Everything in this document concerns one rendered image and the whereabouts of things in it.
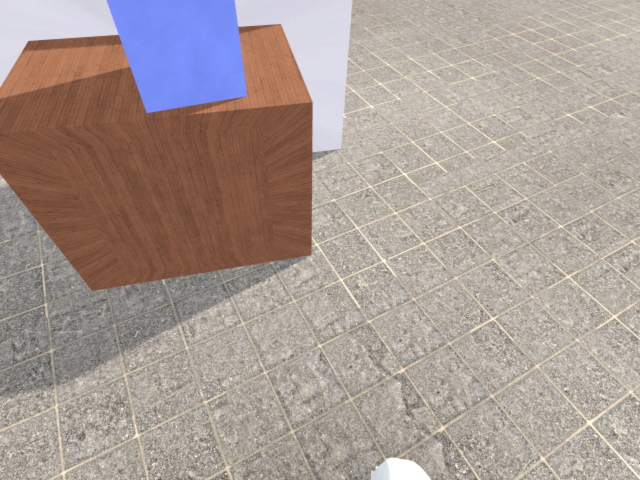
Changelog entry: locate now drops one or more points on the carton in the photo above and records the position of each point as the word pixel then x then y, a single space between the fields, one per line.
pixel 181 52

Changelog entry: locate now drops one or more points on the pedestal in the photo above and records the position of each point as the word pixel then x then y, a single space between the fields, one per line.
pixel 131 197

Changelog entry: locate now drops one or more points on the robot right thigh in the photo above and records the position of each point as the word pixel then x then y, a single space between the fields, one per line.
pixel 399 469

